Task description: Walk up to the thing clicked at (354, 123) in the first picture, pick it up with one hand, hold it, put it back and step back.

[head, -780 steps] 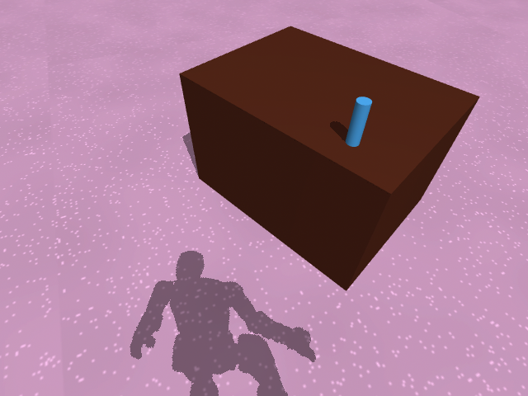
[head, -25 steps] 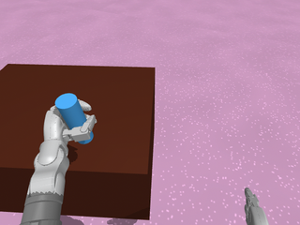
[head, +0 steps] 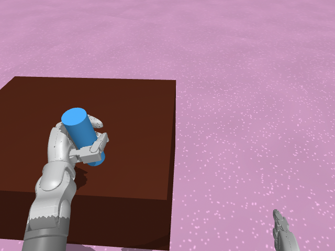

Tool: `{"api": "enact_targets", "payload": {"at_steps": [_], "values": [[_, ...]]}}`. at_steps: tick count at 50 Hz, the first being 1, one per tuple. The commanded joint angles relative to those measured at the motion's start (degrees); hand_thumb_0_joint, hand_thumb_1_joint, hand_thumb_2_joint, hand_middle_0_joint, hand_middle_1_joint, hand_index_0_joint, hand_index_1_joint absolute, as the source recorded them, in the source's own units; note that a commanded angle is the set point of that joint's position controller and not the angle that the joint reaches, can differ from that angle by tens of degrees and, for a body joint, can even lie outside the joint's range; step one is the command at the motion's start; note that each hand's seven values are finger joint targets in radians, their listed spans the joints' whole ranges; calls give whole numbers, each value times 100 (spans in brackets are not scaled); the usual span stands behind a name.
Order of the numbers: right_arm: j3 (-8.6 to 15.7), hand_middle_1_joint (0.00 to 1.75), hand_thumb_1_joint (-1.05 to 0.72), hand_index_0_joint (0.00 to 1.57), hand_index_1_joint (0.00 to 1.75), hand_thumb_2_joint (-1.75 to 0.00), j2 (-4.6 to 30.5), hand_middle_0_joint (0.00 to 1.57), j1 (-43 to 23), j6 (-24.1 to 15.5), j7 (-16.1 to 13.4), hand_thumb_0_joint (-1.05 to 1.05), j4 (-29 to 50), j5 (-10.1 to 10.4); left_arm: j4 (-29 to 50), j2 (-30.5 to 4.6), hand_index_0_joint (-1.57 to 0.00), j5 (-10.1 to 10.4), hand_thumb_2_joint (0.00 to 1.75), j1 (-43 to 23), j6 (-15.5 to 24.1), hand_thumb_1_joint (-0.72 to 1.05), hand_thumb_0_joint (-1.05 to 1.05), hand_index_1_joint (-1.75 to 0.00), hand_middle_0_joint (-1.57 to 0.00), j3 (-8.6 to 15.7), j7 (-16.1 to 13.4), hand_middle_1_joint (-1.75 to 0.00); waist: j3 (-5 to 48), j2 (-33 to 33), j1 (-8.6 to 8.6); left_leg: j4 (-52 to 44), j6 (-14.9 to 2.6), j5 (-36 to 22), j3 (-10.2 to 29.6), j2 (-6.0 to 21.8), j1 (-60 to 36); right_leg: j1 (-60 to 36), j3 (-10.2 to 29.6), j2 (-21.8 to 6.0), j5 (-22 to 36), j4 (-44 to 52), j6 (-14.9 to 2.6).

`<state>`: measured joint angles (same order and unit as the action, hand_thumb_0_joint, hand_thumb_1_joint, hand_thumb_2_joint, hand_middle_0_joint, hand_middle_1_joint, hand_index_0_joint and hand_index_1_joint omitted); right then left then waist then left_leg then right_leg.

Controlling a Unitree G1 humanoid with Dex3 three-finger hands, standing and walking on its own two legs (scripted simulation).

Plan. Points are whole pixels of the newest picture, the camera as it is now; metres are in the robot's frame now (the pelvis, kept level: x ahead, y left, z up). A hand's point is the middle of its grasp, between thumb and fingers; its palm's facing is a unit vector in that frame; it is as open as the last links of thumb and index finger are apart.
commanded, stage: hold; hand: left
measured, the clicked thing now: (86, 139) +0.33 +0.19 +0.14
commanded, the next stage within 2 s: crouch in 2.00 s
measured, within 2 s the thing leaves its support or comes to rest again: neither
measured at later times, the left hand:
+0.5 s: hand (92, 141) +0.32 +0.17 +0.14, palm faces +0.15 -0.99 -0.01, open 5.8 cm
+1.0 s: hand (92, 142) +0.32 +0.17 +0.14, palm faces +0.14 -0.99 -0.01, open 5.8 cm
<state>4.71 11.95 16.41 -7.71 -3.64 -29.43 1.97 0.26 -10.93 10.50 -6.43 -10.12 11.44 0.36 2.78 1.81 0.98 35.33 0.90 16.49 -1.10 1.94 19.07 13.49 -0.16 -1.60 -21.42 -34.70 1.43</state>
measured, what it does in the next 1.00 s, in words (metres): stands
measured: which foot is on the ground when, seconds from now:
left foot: down 0.00-1.00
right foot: down 0.00-1.00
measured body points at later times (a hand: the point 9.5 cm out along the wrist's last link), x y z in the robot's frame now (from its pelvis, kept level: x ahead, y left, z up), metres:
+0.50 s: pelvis +0.00 +0.00 +0.00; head -0.01 -0.01 +0.45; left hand +0.31 +0.22 +0.14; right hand +0.16 -0.26 -0.07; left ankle +0.02 +0.13 -0.73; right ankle -0.03 -0.13 -0.73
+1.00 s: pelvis +0.00 +0.00 +0.01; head -0.02 -0.01 +0.46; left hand +0.31 +0.22 +0.14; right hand +0.15 -0.26 -0.07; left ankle +0.02 +0.13 -0.73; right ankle -0.03 -0.13 -0.73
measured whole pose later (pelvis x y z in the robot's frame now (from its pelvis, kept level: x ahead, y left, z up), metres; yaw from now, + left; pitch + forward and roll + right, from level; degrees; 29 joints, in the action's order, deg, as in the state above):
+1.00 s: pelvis +0.00 +0.00 +0.01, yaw +0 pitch -1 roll +0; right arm 5.9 12.2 13.2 -8.5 -3.4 -36.5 1.7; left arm -1.4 -10.8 10.2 -6.2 -8.8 11.2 0.3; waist 1.6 2.0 1.1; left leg 31.1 0.9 14.1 -1.0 1.8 16.0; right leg 10.4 -0.4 -1.7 -19.0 -30.4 1.4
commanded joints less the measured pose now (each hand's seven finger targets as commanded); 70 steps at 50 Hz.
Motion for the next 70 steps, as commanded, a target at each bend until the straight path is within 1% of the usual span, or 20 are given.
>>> {"api": "enact_targets", "payload": {"at_steps": [1,9,11,12,19,20,25,26,30,32,35,42,49,50,59,61,62,64,69,70], "values": [[368,5,54,5,5,-5,797,5,-592,-377,-71,0,913,-7,1758,-870,-135,133,129,-1913,429,55,0,-141,-134,374,-1,-142,1137,-185,16,-415,-139,-1359,-55,-93,-1143,286,-199,163,1727,638,-30],[175,5,54,5,5,-5,555,5,-774,-413,-48,0,571,-18,1727,-708,-138,121,132,-2061,403,55,0,-145,-136,226,28,-145,1064,-120,-9,-474,-169,-1359,-62,-136,-1180,269,-182,115,1798,704,-15],[426,5,54,5,5,-5,864,5,-752,-434,-84,0,548,-27,1614,-803,-137,143,130,-1938,414,55,0,-143,-135,333,27,-143,1127,-263,40,-466,-174,-1454,-49,-115,-1258,250,-201,127,1862,686,-8],[179,5,54,5,5,-5,557,5,-757,-427,-46,0,397,-17,1535,-668,-137,130,130,-1936,415,55,0,-143,-135,212,48,-144,1005,-204,-28,-477,-175,-1421,-42,-134,-1190,272,-214,122,1834,711,-12],[452,5,54,5,5,-5,890,5,-885,-442,-69,0,617,-22,1703,-1033,-138,101,131,-1996,526,55,0,-144,-136,536,-17,-144,1374,-139,-35,-524,-154,-1624,-28,-110,-1372,31,-217,136,1987,701,-32],[256,5,54,5,5,-5,587,5,-712,-400,-37,0,273,-14,1549,-713,-137,95,130,-1982,515,56,0,-143,-135,249,14,-144,1095,-25,-28,-532,-143,-1597,-21,-115,-1294,170,-227,145,1952,714,-44],[320,5,54,5,5,-5,699,5,-1021,-431,-45,0,410,-13,1532,-897,-137,90,131,-2089,540,54,0,-144,-136,381,-1,-145,967,5,-67,-632,-130,-1376,-26,-111,-1186,137,-231,148,1732,792,-64],[330,5,54,5,5,-5,659,5,-909,-426,-32,0,179,-15,1218,-549,-139,100,132,-1949,499,55,0,-146,-138,90,54,-146,829,-49,10,-640,-142,-1259,-29,-120,-1191,241,-232,152,1637,828,-55],[318,5,54,5,5,-5,743,5,-904,-428,-45,0,359,-30,1676,-988,-138,101,130,-2127,550,55,0,-144,-136,422,48,-144,1242,-106,-35,-599,-170,-1572,-51,-127,-1377,35,-216,132,1964,834,-29],[473,5,54,5,5,-5,847,5,-952,-433,-51,0,237,-36,1392,-734,-137,92,129,-2039,536,55,0,-143,-135,205,55,-143,1023,-150,51,-631,-151,-1523,-38,-102,-1324,136,-232,160,1904,826,-37],[255,5,54,5,5,-5,618,5,-986,-414,-28,0,238,-20,1433,-803,-138,98,132,-2231,602,56,0,-145,-136,300,41,-145,1052,-135,-43,-673,-155,-1406,-19,-113,-1303,88,-237,164,1779,857,-46],[532,5,54,5,5,-5,982,5,-889,-389,-50,0,374,-32,1409,-1020,-138,86,134,-2144,641,54,0,-146,-136,474,1,-146,1093,26,9,-761,-128,-1316,-39,-101,-1372,76,-231,168,1682,912,-77],[301,5,54,5,5,-6,658,5,-1062,-420,-44,0,104,-35,1592,-688,-137,72,133,-2190,690,54,0,-145,-135,107,13,-145,1166,5,12,-775,-132,-1280,-17,-95,-1432,77,-237,189,1630,937,-79],[404,5,54,5,5,-6,861,5,-1223,-453,-69,0,278,-40,1569,-898,-138,119,133,-2129,690,52,0,-146,-136,374,-9,-146,1081,-108,-43,-778,-130,-1302,-1,-74,-1389,41,-259,200,1621,927,-76],[314,5,54,5,5,-5,661,5,-1041,-361,-61,0,-7,-32,1267,-752,-138,93,135,-2057,679,59,0,-147,-136,275,14,-147,1106,-145,-16,-729,-184,-1464,-75,-162,-1353,6,-178,127,1920,972,-20],[401,5,54,5,5,-5,816,5,-1107,-385,-89,0,246,-47,1544,-1092,-140,89,136,-2176,749,58,0,-148,-138,529,1,-148,1228,-159,-20,-732,-183,-1490,-79,-146,-1437,-95,-187,125,1918,990,-17],[132,5,55,5,5,-5,425,5,-927,-353,-44,0,-65,-36,1256,-692,-139,68,137,-1948,714,61,0,-148,-137,178,37,-148,972,-121,-19,-737,-179,-1515,-82,-153,-1331,18,-197,127,1957,960,-23],[397,5,54,5,5,-6,793,5,-1031,-381,-62,0,80,-40,1276,-777,-139,135,137,-2034,750,59,0,-148,-137,314,54,-148,1051,-122,24,-755,-166,-1453,-71,-127,-1398,12,-203,150,1874,967,-32],[266,5,54,5,5,-5,647,5,-1015,-347,-48,0,-137,-38,1112,-640,-138,59,135,-2000,751,57,0,-147,-137,81,64,-147,893,-33,26,-852,-145,-1263,-32,-106,-1361,116,-244,184,1639,1011,-80],[424,5,54,5,5,-5,943,5,-1250,-398,-64,0,310,-38,1570,-1052,-138,91,135,-2371,819,57,0,-147,-137,395,32,-147,1094,-12,8,-839,-138,-1264,-34,-103,-1419,5,-231,180,1633,1016,-79]]}}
